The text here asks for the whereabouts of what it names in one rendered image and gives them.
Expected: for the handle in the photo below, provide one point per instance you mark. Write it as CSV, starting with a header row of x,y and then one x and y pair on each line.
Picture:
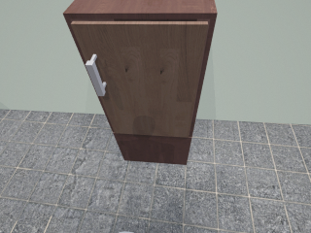
x,y
95,77

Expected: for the cupboard door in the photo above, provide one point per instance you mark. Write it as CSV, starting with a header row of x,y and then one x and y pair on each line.
x,y
151,70

